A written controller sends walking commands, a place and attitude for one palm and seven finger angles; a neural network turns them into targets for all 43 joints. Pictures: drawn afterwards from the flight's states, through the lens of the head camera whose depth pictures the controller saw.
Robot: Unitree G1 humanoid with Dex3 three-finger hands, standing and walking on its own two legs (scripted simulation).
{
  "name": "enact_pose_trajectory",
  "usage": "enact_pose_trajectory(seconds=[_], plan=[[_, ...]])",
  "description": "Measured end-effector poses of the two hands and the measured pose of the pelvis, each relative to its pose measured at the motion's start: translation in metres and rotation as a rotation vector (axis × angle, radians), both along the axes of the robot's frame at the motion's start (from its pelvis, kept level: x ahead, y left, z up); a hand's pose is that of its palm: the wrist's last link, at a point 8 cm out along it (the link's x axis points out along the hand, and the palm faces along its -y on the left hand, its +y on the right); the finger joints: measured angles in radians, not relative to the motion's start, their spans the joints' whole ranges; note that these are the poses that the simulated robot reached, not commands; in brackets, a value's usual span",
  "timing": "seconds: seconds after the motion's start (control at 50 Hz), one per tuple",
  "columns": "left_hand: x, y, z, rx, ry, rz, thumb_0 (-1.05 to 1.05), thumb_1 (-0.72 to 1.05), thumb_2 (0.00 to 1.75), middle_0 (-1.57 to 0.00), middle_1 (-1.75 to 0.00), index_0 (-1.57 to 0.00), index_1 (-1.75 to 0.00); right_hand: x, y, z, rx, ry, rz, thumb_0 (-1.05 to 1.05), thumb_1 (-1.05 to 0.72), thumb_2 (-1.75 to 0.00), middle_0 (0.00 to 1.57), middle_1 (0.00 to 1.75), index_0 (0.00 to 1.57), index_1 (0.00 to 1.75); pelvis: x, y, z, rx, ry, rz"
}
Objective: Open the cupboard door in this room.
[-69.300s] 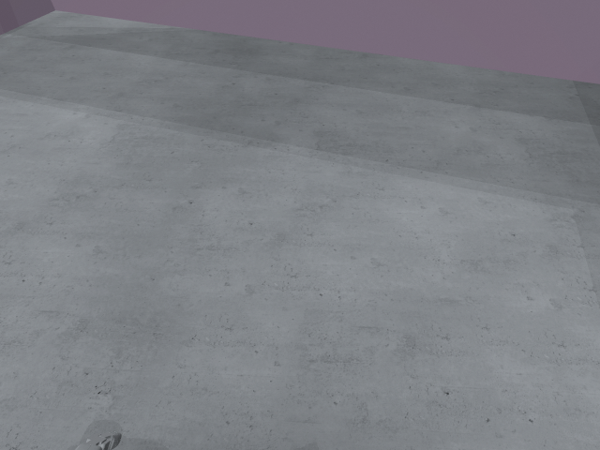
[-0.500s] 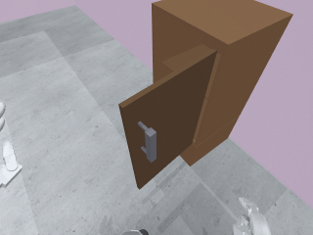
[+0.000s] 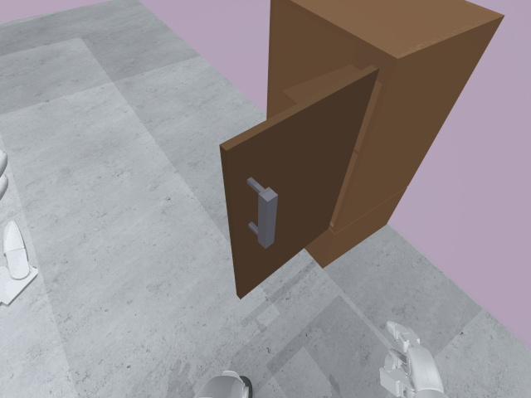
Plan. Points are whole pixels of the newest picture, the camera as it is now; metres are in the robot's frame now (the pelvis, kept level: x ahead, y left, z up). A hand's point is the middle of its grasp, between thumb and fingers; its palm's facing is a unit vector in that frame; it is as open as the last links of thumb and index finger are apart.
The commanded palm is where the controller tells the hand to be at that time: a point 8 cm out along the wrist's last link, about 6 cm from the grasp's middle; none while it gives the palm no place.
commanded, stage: step back with the hand held close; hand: left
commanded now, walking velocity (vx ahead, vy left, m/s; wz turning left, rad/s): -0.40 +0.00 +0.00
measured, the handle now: (259, 213) +0.44 +0.06 -0.03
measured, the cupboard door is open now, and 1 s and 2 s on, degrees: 96 96 96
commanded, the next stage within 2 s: stop stepping back and stand still in 0.12 s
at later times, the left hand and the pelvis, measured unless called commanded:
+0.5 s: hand out of the picture +0.09 +0.25 +0.18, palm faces +0.38 -0.77 -0.51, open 7.4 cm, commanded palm +0.05 +0.28 +0.19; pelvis -0.10 -0.01 +0.01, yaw -2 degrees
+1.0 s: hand out of the picture +0.06 +0.27 +0.17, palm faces +0.40 -0.78 -0.48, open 7.4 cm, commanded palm +0.01 +0.31 +0.19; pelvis -0.14 +0.01 +0.01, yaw -1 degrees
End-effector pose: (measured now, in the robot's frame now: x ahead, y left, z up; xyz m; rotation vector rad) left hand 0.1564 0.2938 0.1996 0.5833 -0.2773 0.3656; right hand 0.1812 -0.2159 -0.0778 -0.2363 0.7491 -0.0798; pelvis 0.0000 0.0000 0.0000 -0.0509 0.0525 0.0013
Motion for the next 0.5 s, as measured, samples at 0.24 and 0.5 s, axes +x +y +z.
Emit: enact_pose_trajectory(seconds=[0.24, 0.5], plan=[[-0.002, 0.002, -0.003, -0.018, 0.076, -0.100, 0.01, 0.89, 0.90, -0.21, -0.30, -0.21, -0.30, -0.056, -0.008, 0.026, -0.035, -0.020, -0.075, 0.01, -0.91, -0.89, 0.20, 0.30, 0.20, 0.30, -0.044, 0.009, 0.014, 0.005, -0.012, -0.051], [-0.103, -0.013, 0.003, -0.005, 0.086, 0.022, 0.01, 0.88, 0.90, -0.21, -0.30, -0.21, -0.30, -0.166, -0.045, -0.001, -0.031, 0.086, -0.139, 0.01, -0.91, -0.89, 0.20, 0.30, 0.20, 0.30, -0.100, -0.011, 0.011, 0.052, -0.026, -0.043]])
